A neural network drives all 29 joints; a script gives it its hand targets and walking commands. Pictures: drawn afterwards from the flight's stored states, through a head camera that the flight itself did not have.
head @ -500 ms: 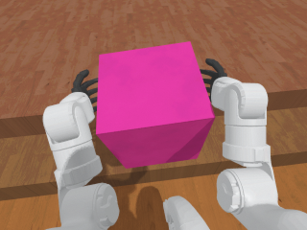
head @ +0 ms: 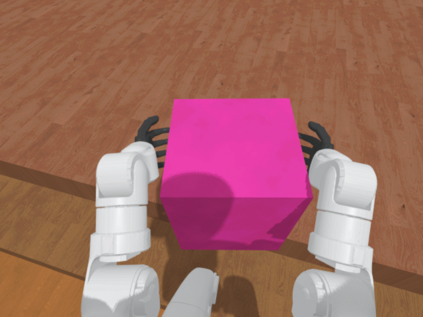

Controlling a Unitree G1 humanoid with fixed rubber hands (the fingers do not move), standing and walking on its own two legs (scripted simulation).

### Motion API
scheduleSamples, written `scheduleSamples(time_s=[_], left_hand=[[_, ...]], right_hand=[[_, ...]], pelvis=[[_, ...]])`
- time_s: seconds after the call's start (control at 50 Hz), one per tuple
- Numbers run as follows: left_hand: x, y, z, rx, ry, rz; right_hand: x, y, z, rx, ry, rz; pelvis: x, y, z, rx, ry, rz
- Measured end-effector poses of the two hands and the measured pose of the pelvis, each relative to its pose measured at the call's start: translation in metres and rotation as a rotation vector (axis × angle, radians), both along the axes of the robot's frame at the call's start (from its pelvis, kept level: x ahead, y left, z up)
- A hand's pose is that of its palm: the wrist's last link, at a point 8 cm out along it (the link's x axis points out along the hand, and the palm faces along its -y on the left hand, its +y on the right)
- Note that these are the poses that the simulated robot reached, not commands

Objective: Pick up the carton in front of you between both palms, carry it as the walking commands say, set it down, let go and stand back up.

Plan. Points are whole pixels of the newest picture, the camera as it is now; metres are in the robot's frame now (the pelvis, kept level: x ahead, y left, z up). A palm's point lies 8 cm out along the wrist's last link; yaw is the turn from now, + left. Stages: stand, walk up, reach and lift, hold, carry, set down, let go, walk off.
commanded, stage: carry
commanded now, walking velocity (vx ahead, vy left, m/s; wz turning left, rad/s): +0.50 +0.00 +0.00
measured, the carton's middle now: (230, 180) +0.37 +0.05 +0.04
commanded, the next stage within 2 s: none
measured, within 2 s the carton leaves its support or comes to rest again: neither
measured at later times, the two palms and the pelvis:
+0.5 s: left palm out of the picture +0.70 +0.13 +0.34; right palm out of the picture +0.67 -0.16 +0.35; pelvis +0.32 +0.04 +0.17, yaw -2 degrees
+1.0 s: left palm out of the picture +0.99 +0.11 +0.48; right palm out of the picture +1.02 -0.19 +0.47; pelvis +0.64 -0.07 +0.33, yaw +0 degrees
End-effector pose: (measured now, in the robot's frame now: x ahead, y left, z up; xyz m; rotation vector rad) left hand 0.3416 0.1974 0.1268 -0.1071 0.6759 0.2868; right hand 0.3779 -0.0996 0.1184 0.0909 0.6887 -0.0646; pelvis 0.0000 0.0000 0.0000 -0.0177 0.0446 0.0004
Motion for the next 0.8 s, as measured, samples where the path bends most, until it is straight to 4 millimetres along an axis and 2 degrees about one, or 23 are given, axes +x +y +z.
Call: scheduleSamples(time_s=[0.12, 0.22, 0.28, 0.32, 0.38, 0.44, 0.52, 0.6, 0.64, 0.7, 0.76, 0.8], left_hand=[[0.092, -0.022, 0.072, 0.057, -0.137, -0.082], [0.180, -0.038, 0.098, 0.054, -0.124, -0.160], [0.235, -0.053, 0.107, 0.026, -0.072, -0.233], [0.267, -0.063, 0.117, 0.002, -0.055, -0.273], [0.297, -0.071, 0.139, -0.053, -0.043, -0.280], [0.326, -0.070, 0.175, -0.058, -0.072, -0.261], [0.372, -0.062, 0.228, -0.049, -0.153, -0.236], [0.422, -0.062, 0.260, -0.064, -0.166, -0.218], [0.448, -0.062, 0.269, -0.069, -0.142, -0.196], [0.490, -0.062, 0.277, -0.063, -0.100, -0.156], [0.524, -0.060, 0.279, -0.044, -0.051, -0.077], [0.539, -0.060, 0.281, -0.020, -0.004, -0.027]], right_hand=[[0.069, -0.023, 0.055, 0.026, -0.139, -0.063], [0.134, -0.040, 0.081, 0.011, -0.121, -0.131], [0.166, -0.054, 0.098, -0.020, -0.062, -0.204], [0.183, -0.062, 0.113, -0.059, -0.036, -0.242], [0.206, -0.068, 0.142, -0.066, -0.014, -0.251], [0.242, -0.069, 0.183, -0.056, -0.048, -0.248], [0.303, -0.063, 0.247, -0.073, -0.142, -0.212], [0.363, -0.061, 0.292, -0.114, -0.167, -0.173], [0.396, -0.061, 0.304, -0.115, -0.146, -0.154], [0.451, -0.062, 0.312, -0.099, -0.108, -0.119], [0.510, -0.060, 0.309, -0.062, -0.062, -0.051], [0.542, -0.059, 0.304, -0.031, -0.017, -0.007]], pelvis=[[0.081, 0.016, 0.021, 0.049, 0.004, -0.027], [0.160, 0.033, 0.039, 0.101, 0.031, -0.026], [0.205, 0.048, 0.064, 0.109, 0.022, -0.024], [0.223, 0.052, 0.084, 0.112, 0.008, -0.021], [0.253, 0.051, 0.117, 0.110, -0.009, -0.021], [0.286, 0.049, 0.148, 0.083, -0.018, -0.034], [0.335, 0.037, 0.174, 0.046, -0.008, -0.042], [0.391, 0.015, 0.190, 0.002, -0.008, -0.027], [0.422, 0.004, 0.199, -0.029, -0.003, -0.028], [0.467, -0.015, 0.207, -0.058, 0.024, -0.019], [0.513, -0.040, 0.220, -0.050, 0.013, -0.009], [0.535, -0.052, 0.237, -0.035, 0.002, -0.012]])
